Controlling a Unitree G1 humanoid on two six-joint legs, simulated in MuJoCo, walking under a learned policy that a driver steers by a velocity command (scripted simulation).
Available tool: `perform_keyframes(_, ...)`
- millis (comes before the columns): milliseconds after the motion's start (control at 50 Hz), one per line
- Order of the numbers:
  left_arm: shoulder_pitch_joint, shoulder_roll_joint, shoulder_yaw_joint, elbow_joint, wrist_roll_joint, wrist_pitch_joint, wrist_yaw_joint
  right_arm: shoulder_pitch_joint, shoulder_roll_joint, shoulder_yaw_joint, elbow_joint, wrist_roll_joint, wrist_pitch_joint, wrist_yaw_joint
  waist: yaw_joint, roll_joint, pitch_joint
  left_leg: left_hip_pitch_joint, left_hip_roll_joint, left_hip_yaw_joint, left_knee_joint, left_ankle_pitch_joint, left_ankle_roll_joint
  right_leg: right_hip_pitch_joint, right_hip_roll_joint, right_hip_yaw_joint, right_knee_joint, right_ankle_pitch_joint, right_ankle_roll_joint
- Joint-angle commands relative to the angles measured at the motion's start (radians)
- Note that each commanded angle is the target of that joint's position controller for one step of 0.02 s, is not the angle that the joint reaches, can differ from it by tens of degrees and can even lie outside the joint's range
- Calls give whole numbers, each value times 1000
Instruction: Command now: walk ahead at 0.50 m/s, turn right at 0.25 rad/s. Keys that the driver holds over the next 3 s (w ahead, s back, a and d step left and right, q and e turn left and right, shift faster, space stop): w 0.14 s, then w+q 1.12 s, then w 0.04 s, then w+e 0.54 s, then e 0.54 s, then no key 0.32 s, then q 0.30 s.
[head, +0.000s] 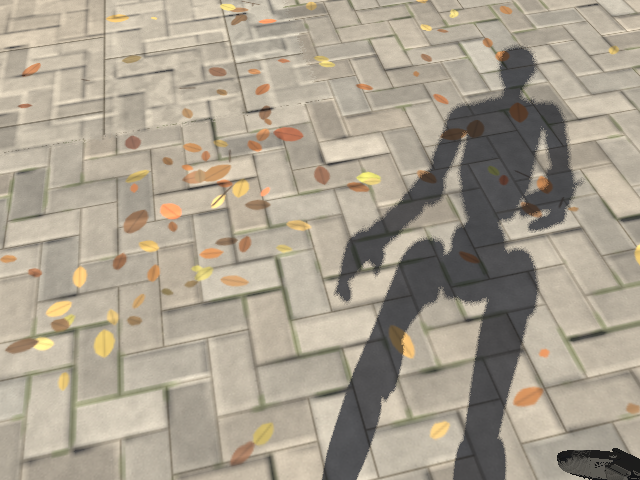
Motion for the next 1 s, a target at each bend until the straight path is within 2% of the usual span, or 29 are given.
perform_keyframes(20,15,157,44,-24,1,0,4,-33,-129,-42,-76,3,-24,2,-38,-163,12,95,-8,21,-38,-99,51,-12,-296,191,-23,370,-126)
perform_keyframes(40,5,142,38,-25,1,4,4,51,-148,-55,-52,-2,-26,-3,-83,-155,-30,212,-28,47,-73,-105,78,-10,-257,167,67,500,-106)
perform_keyframes(60,4,105,22,-34,10,5,3,181,-185,-70,-31,-12,-30,-9,-143,-117,-151,428,49,-18,-43,-75,130,-72,-201,116,266,509,-74)
perform_keyframes(80,108,48,1,-47,5,-5,3,315,-273,-94,-11,-24,-27,-12,-145,85,-323,809,255,-351,-42,-162,271,-376,-71,14,613,248,3)
perform_keyframes(100,134,51,-4,-45,-6,-15,5,385,-238,-92,30,3,-16,1,-156,257,-358,910,352,-687,-206,-446,341,-603,-7,4,827,-228,39)
perform_keyframes(120,42,137,17,-52,-20,-19,4,343,-169,-69,24,20,-13,1,-174,130,-211,811,334,-646,-247,-604,298,-705,-63,45,902,-191,31)
perform_keyframes(140,-48,145,18,-73,-17,-20,4,278,-141,-58,10,10,-5,-2,-163,58,-112,691,297,-516,-257,-562,262,-716,-110,2,895,-113,27)
perform_keyframes(160,-103,134,16,-90,0,-25,2,235,-124,-49,8,1,1,-2,-142,23,-31,568,251,-429,-285,-455,261,-706,-146,-35,832,-49,30)
perform_keyframes(180,-113,122,19,-92,14,-28,1,209,-106,-41,6,-6,1,-4,-117,31,-9,497,215,-374,-304,-365,255,-664,-178,-39,766,2,33)
perform_keyframes(200,-99,103,17,-88,17,-30,-1,198,-100,-37,3,-9,1,-4,-98,49,-8,454,183,-335,-322,-288,253,-617,-188,-47,728,30,40)
perform_keyframes(240,-85,72,11,-84,22,-31,-2,205,-109,-40,7,3,0,-8,-82,60,-22,425,159,-279,-341,-163,271,-585,-188,-72,650,47,61)
perform_keyframes(300,-182,42,-2,-112,28,-38,-2,236,-149,-55,26,14,5,-24,-102,34,-5,400,139,-208,-358,-58,274,-577,-178,-87,443,169,95)
perform_keyframes(360,-287,25,-11,-127,21,-50,-13,283,-165,-61,47,22,19,-36,-137,32,3,368,107,-160,-343,-41,246,-493,-141,-95,251,335,115)
perform_keyframes(420,-372,38,-7,-146,9,-63,-25,346,-167,-63,68,28,34,-43,-163,35,9,383,123,-195,-305,-72,235,-438,-112,-88,161,392,115)
perform_keyframes(460,-389,61,2,-154,4,-71,-30,358,-171,-67,70,31,43,-48,-152,46,8,418,142,-246,-264,-107,218,-404,-108,-70,108,359,101)
perform_keyframes(500,-342,88,14,-143,2,-77,-28,346,-179,-73,66,29,51,-52,-111,66,-5,427,150,-279,-203,-89,197,-312,-108,-76,71,303,73)
perform_keyframes(520,-262,111,28,-120,6,-79,-23,337,-162,-68,61,26,53,-52,-66,61,-44,403,115,-263,-126,-38,174,-185,-108,-90,36,293,47)
perform_keyframes(540,-138,151,45,-101,20,-82,-14,323,-121,-53,45,17,51,-48,-3,30,-146,325,57,-223,59,-57,143,26,-189,-30,57,275,-1)
perform_keyframes(560,14,224,63,-86,25,-73,-5,366,-45,-30,19,-9,44,-47,28,-152,-310,122,-44,-118,372,-363,93,325,-398,185,98,259,-73)
perform_keyframes(580,48,241,68,-55,21,-56,-14,454,-29,-20,-11,30,33,-47,-15,-428,-377,-160,-91,-61,628,-665,62,458,-549,594,-38,-27,-192)
perform_keyframes(600,3,146,45,-66,15,-54,-16,400,-132,-47,10,49,36,-51,3,-253,-240,-238,-23,-103,729,-597,55,346,-506,550,-89,-179,-164)
perform_keyframes(620,-48,104,32,-68,14,-52,-14,310,-158,-57,-7,44,42,-50,5,-179,-127,-248,6,-76,738,-508,52,229,-465,388,-100,-105,-131)
perform_keyframes(640,-98,79,22,-64,20,-54,-17,283,-141,-57,-9,34,50,-49,-22,-119,-66,-209,37,-65,713,-440,42,117,-420,275,-126,28,-119)
perform_keyframes(660,-135,58,17,-55,26,-56,-18,268,-126,-60,-18,25,55,-45,-47,-136,-33,-182,63,-66,670,-397,37,46,-391,198,-149,112,-118)
perform_keyframes(700,-165,54,20,-39,28,-64,-16,270,-85,-56,-24,30,71,-36,-73,-165,-7,-121,87,-47,634,-354,28,-44,-355,73,-199,214,-113)
perform_keyframes(780,-155,103,39,-2,24,-73,-11,195,-56,-46,-70,20,80,-26,-72,-114,16,-158,100,-37,485,-229,7,-48,-368,-63,-244,359,-140)
perform_keyframes(860,-138,141,49,23,17,-62,-4,84,-43,-34,-104,21,68,0,-35,-92,34,-99,81,20,257,-45,25,-30,-346,-202,-246,408,-111)
perform_keyframes(940,-88,179,61,58,-5,-43,-2,-16,-59,-37,-157,23,71,19,-14,-90,62,-92,61,64,143,-82,66,71,-380,-261,-212,446,-78)
perform_keyframes(1000,-86,222,74,65,-19,-22,3,33,-105,-61,-170,15,80,22,-70,-124,0,48,-20,142,114,-229,125,130,-382,-317,-25,839,-45)
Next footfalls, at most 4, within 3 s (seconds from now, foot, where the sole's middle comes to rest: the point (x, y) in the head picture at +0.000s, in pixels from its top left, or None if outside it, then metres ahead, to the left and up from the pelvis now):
0.06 left None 0.21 0.13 -0.77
0.54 right None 0.47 -0.09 -0.77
1.04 left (259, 391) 0.66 0.25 -0.77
1.56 right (283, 262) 1.02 0.24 -0.77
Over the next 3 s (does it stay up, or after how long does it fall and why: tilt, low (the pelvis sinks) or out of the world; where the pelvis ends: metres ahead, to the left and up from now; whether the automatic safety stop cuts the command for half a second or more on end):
stays up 1.14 0.36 -0.01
